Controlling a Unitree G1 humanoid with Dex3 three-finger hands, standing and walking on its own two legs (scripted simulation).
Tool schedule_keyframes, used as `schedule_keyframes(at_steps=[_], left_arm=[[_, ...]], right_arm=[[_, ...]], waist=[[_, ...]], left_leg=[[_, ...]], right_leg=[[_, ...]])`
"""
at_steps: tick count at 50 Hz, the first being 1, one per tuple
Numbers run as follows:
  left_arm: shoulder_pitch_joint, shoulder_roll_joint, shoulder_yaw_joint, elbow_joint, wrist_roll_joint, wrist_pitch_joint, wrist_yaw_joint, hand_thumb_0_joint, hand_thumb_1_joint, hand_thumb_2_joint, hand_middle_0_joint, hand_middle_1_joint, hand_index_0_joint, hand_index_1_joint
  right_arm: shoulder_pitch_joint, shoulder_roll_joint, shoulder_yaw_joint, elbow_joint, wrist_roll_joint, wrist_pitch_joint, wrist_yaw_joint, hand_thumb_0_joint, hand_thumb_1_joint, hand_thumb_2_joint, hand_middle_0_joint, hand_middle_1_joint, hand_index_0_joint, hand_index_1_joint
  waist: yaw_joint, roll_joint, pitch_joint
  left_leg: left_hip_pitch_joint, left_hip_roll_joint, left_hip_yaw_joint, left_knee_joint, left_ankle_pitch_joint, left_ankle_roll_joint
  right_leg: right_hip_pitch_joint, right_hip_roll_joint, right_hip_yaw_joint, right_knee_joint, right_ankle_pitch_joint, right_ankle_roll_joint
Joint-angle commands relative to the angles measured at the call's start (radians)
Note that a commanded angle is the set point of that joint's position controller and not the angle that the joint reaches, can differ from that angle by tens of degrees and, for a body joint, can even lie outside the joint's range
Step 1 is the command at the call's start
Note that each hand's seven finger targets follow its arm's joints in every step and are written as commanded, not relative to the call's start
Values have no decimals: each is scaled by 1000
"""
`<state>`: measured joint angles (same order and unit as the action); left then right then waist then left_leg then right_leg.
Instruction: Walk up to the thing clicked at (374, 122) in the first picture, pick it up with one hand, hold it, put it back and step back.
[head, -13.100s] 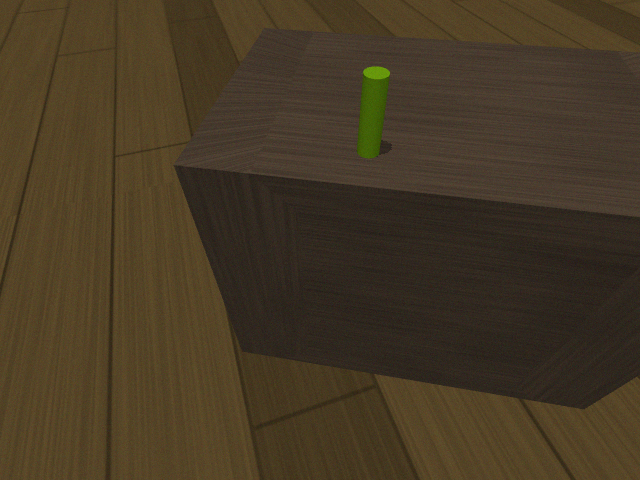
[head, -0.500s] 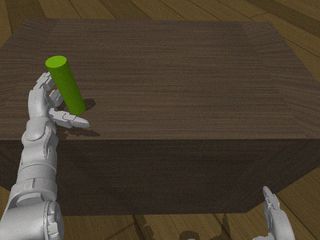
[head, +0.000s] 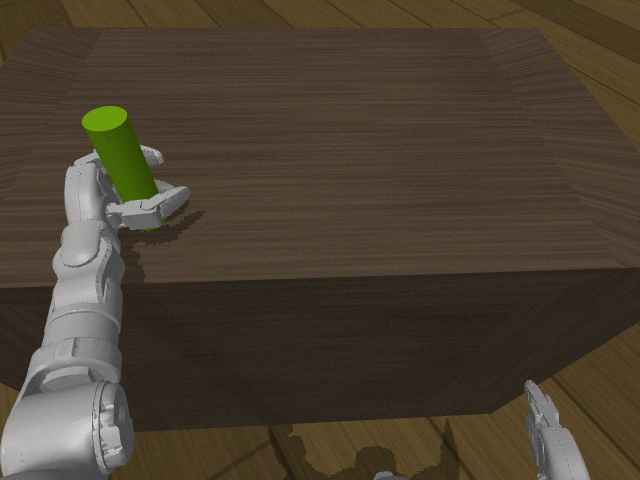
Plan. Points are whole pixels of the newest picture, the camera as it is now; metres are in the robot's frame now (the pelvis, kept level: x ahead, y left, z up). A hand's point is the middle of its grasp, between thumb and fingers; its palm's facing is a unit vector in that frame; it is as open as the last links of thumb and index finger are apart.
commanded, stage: settle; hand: left
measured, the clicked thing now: (130, 174) +0.45 +0.22 +0.14
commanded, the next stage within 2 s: lift in 1.06 s
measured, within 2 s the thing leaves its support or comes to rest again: leaves its support in 0.36 s
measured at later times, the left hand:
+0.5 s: hand (138, 179) +0.44 +0.21 +0.14, palm faces +0.20 -0.98 +0.00, open 5.5 cm
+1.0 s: hand (128, 155) +0.44 +0.20 +0.18, palm faces +0.20 -0.98 +0.01, open 5.5 cm
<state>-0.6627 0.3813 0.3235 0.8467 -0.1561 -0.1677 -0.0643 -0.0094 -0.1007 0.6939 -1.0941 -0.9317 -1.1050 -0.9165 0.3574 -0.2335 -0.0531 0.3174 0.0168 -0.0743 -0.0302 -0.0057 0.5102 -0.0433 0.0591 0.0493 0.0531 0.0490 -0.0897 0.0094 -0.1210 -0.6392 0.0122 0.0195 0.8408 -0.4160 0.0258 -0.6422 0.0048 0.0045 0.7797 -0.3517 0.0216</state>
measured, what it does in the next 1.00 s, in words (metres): stands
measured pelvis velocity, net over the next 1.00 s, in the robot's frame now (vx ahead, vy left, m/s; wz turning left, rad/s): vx -0.01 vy -0.01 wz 0.01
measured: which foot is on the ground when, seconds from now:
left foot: down 0.00-1.00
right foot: down 0.00-1.00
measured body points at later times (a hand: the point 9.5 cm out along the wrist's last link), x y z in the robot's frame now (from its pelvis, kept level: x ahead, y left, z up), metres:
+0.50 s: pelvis +0.00 -0.01 +0.00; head +0.03 +0.00 +0.45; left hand +0.42 +0.26 +0.14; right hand +0.15 -0.26 -0.05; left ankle +0.00 +0.10 -0.70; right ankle +0.02 -0.14 -0.70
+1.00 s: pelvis -0.01 -0.01 +0.01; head +0.01 -0.01 +0.46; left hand +0.42 +0.25 +0.18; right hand +0.14 -0.27 -0.04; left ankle +0.00 +0.10 -0.70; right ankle +0.02 -0.14 -0.70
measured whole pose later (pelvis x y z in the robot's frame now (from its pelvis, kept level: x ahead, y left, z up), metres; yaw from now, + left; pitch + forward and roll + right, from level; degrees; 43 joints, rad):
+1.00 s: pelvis -0.01 -0.01 +0.01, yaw +1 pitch +6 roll -1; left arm -0.71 0.40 0.31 0.77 -0.16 0.03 -0.05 0.00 0.09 1.21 -1.01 -1.16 -1.02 -1.14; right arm 0.32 -0.23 -0.04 0.42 0.04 -0.11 -0.08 -0.01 0.55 -0.05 0.06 0.05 0.05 0.05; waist -0.07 0.02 -0.09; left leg -0.48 0.01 0.01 0.72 -0.36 0.01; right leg -0.49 0.00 -0.01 0.69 -0.31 0.01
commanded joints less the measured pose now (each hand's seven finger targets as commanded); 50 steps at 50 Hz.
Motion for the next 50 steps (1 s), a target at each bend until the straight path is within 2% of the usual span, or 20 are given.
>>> schedule_keyframes(at_steps=[1, 2, 5, 9, 10, 12, 14, 16, 20, 28, 30, 32, 34, 36, 37, 42, 43, 45, 49, 50], left_arm=[[-357, 223, 57, -226, -4, -57, 21, 0, 198, 948, -1362, -1203, -1376, -1195], [-347, 185, 37, -212, -3, -57, 21, 0, 231, 1022, -1378, -1248, -1388, -1244], [-360, 208, 43, -225, -1, -63, 13, 0, 471, 1262, -1380, -1351, -1370, -1373], [-419, 214, 35, -297, -3, -56, 7, 0, 656, 1400, -1447, -1442, -1435, -1467], [-397, 255, 74, -287, -8, -50, 13, 0, 683, 1418, -1455, -1454, -1442, -1480], [-441, 251, 54, -349, -8, -53, 12, 0, 712, 1428, -1457, -1467, -1447, -1490], [-426, 285, 73, -348, 0, -39, 17, 0, 691, 1385, -1463, -1445, -1454, -1466], [-502, 252, 39, -418, -3, -40, 11, 0, 557, 1387, -1482, -1491, -1477, -1509], [-507, 264, 43, -402, -13, -18, 12, 0, 557, 1378, -1460, -1476, -1455, -1495], [-514, 229, 13, -354, -20, 43, -14, 0, 522, 1354, -1447, -1456, -1445, -1472], [-525, 290, 51, -352, -21, 56, -11, 0, 559, 1371, -1447, -1461, -1445, -1477], [-548, 253, 25, -367, -18, 64, -14, 0, 565, 1369, -1439, -1456, -1439, -1470], [-545, 277, 40, -349, -18, 73, -8, 0, 566, 1368, -1440, -1451, -1438, -1467], [-549, 303, 54, -353, -17, 78, -5, 0, 568, 1379, -1446, -1466, -1447, -1481], [-566, 264, 22, -363, -17, 79, -4, 0, 556, 1374, -1451, -1469, -1452, -1482], [-597, 302, 50, -387, -21, 88, -2, 0, 568, 1389, -1442, -1470, -1444, -1485], [-588, 262, 17, -361, -17, 98, -1, 0, 567, 1386, -1444, -1462, -1443, -1479], [-608, 320, 57, -381, -12, 102, 12, 0, 555, 1389, -1440, -1461, -1439, -1478], [-609, 266, 19, -359, -13, 107, 5, 0, 596, 1394, -1458, -1473, -1458, -1488], [-616, 296, 40, -373, -10, 109, 6, 0, 587, 1398, -1460, -1478, -1461, -1493]], right_arm=[[-53, -167, -94, -174, 9, -47, -9, 0, 530, -42, 49, 49, 48, 49], [-63, -155, -84, -195, 8, -48, -7, 0, 532, -43, 49, 49, 48, 49], [-1, -135, -67, -153, 6, -35, 1, 0, 537, -53, 49, 50, 49, 50], [-29, -129, -59, -195, 9, -29, 1, 0, 535, -55, 49, 50, 49, 50], [-5, -165, -94, -174, 9, -27, -6, 0, 535, -56, 49, 50, 49, 50], [-19, -115, -51, -164, 11, -29, -4, 0, 537, -55, 49, 50, 49, 50], [-16, -161, -93, -163, 7, -27, -11, 0, 528, -56, 49, 50, 49, 50], [-71, -114, -44, -192, 11, -35, -12, 0, 533, -53, 49, 50, 49, 50], [-69, -143, -65, -177, 17, -45, -31, 0, 538, -53, 49, 50, 49, 50], [-62, -96, -23, -124, 27, -59, -36, 0, 544, -51, 49, 50, 49, 50], [-56, -153, -69, -114, 27, -62, -46, 0, 550, -50, 49, 50, 49, 50], [-69, -102, -23, -108, 28, -71, -40, 0, 556, -48, 49, 50, 49, 50], [-77, -146, -64, -125, 28, -75, -48, 0, 554, -49, 49, 50, 49, 50], [-82, -122, -38, -106, 32, -80, -46, 0, 555, -49, 49, 50, 49, 50], [-101, -116, -40, -96, 31, -79, -44, 0, 555, -48, 49, 50, 49, 50], [-92, -136, -49, -103, 32, -92, -54, 0, 556, -48, 49, 50, 49, 50], [-83, -126, -49, -79, 32, -89, -53, 0, 553, -50, 49, 50, 49, 50], [-102, -132, -52, -73, 32, -92, -55, 0, 556, -49, 49, 50, 49, 50], [-132, -110, -35, -78, 33, -105, -54, 0, 558, -48, 49, 50, 49, 50], [-110, -135, -51, -90, 32, -107, -59, 0, 556, -49, 49, 50, 49, 50]], waist=[[17, 37, -325], [10, 35, -331], [13, 66, -332], [13, 66, -390], [11, 46, -382], [32, 97, -386], [22, 95, -416], [24, 111, -427], [19, 68, -385], [13, 60, -341], [14, 39, -337], [20, 79, -319], [15, 29, -330], [32, 58, -308], [30, 66, -303], [23, 68, -355], [19, 63, -344], [35, 81, -337], [21, 44, -319], [16, 49, -345]], left_leg=[[217, 22, -50, -114, 384, -30], [228, 24, -50, -113, 393, -31], [238, 24, -48, -99, 450, -33], [241, 5, -27, -96, 412, -20], [235, 5, -26, -102, 393, -18], [258, 5, -27, -105, 423, -26], [299, 13, -37, -98, 497, -30], [323, 14, -37, -106, 479, -32], [285, 4, -29, -134, 359, -21], [300, -1, -18, -151, 361, -15], [291, -4, -12, -159, 342, -11], [307, -4, -13, -172, 315, -16], [297, -5, -14, -178, 296, -9], [292, -6, -15, -188, 295, -12], [292, -8, -12, -191, 272, -12], [343, -1, -18, -197, 323, -15], [343, -1, -19, -199, 327, -16], [328, -4, -17, -209, 318, -17], [325, -8, -10, -217, 271, -8], [350, -3, -12, -220, 288, -9]], right_leg=[[131, 17, -39, -49, 255, -48], [130, 18, -39, -44, 260, -48], [123, 15, -38, -38, 288, -47], [189, 5, -22, -50, 317, -40], [197, 5, -23, -55, 310, -39], [199, 3, -26, -51, 316, -42], [199, 6, -31, -49, 356, -42], [199, 5, -29, -56, 336, -44], [239, 3, -25, -83, 292, -38], [238, 1, -25, -114, 309, -33], [257, -4, -21, -124, 311, -30], [229, -2, -23, -132, 273, -34], [255, -1, -24, -143, 268, -29], [262, -3, -25, -144, 260, -32], [253, -3, -24, -152, 241, -34], [275, -1, -27, -155, 278, -33], [269, 0, -28, -158, 281, -34], [286, -3, -26, -167, 274, -34], [287, -4, -22, -188, 246, -29], [290, -1, -24, -186, 259, -29]])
